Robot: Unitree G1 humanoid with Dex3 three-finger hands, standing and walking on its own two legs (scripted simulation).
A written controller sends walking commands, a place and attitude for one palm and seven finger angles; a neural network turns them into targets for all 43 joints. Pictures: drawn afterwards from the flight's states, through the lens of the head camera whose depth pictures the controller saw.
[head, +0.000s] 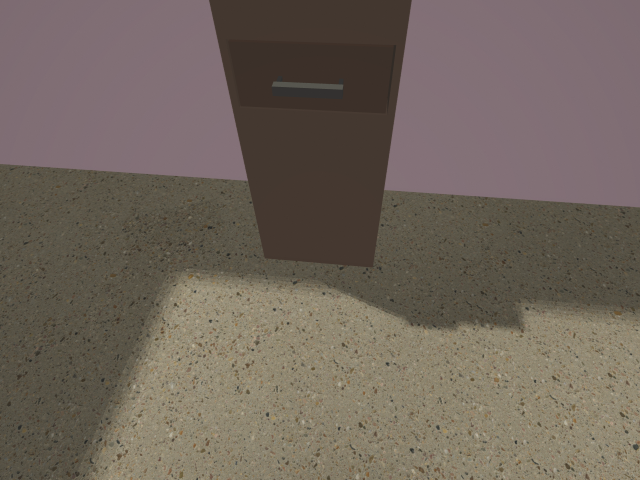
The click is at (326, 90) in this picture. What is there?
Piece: drawer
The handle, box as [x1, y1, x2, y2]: [272, 76, 342, 98]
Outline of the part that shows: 272,84 273,95 327,98 342,97 342,79 339,79 338,84 282,82 281,76 278,76 277,80 274,81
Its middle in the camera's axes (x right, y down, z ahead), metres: -0.03 -0.37 +0.94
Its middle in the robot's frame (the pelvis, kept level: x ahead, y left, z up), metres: +0.96 +0.07 -0.01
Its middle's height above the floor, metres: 0.77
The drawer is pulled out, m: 0.00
